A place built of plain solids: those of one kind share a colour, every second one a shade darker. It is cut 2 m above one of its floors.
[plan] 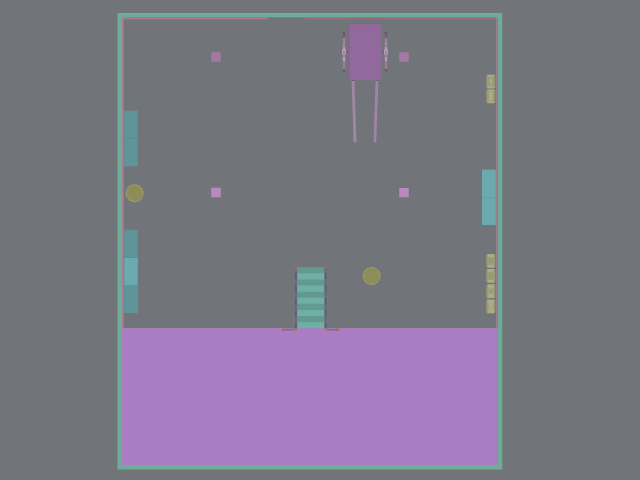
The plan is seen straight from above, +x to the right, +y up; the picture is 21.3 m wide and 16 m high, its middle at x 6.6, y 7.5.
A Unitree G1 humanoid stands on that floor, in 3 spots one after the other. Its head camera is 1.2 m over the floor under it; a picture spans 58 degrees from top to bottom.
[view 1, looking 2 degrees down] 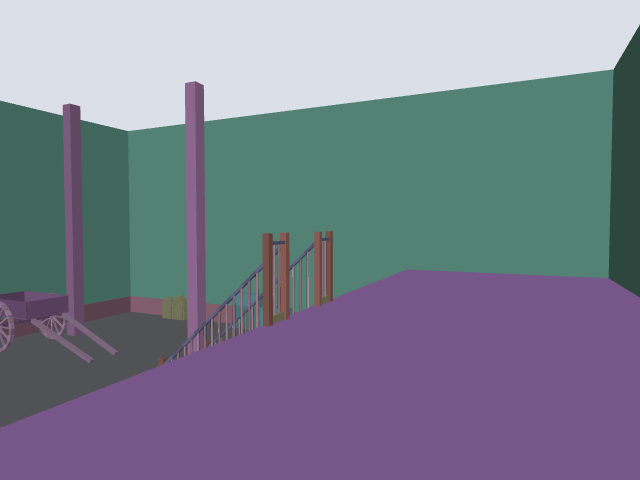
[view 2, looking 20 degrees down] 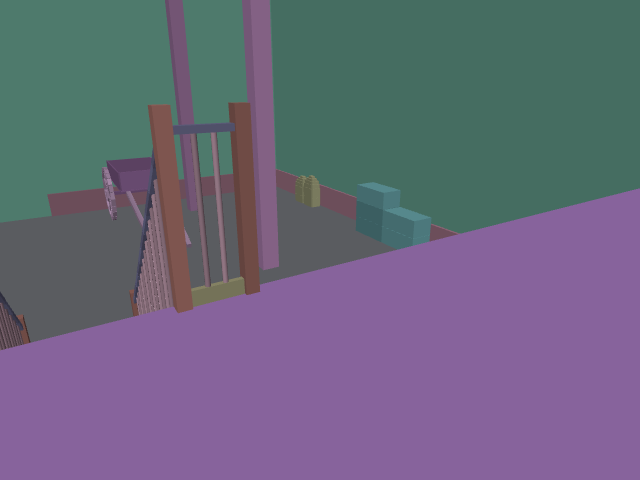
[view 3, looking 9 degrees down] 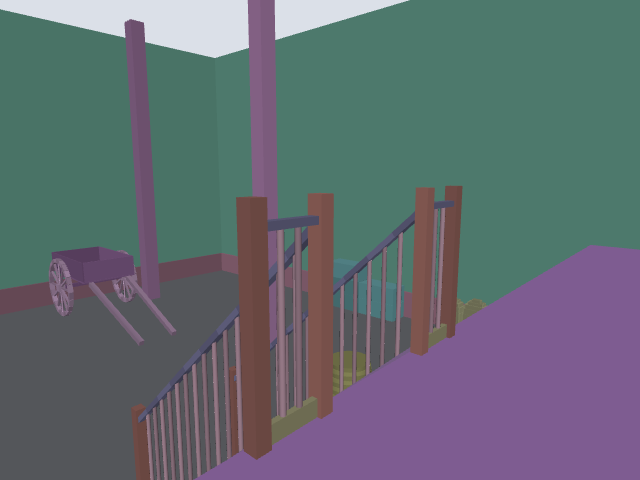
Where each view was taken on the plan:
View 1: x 1.00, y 1.78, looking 25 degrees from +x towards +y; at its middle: stair_guard_newel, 6.36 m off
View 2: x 6.29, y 2.26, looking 58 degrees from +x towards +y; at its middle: ground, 9.39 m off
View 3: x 4.29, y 3.16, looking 42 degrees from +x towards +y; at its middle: stair_guard_newel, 1.99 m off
